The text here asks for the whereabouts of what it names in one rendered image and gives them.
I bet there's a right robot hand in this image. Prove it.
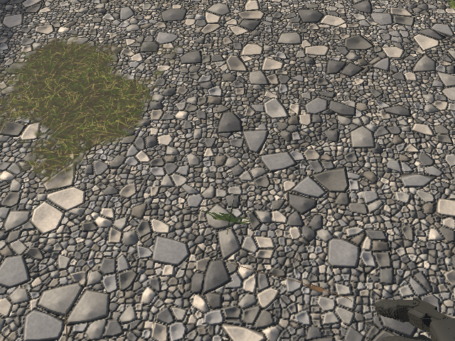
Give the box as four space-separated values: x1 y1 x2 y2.
375 298 455 341

